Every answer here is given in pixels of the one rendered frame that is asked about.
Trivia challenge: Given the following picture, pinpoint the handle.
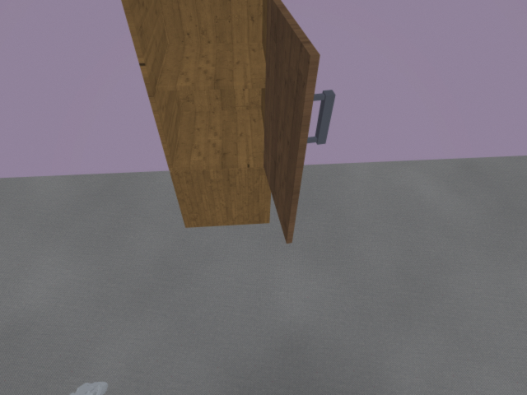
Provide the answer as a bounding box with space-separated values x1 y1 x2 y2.
307 90 335 145

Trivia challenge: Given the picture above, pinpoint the cupboard door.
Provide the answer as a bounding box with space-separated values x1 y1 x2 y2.
263 0 320 244

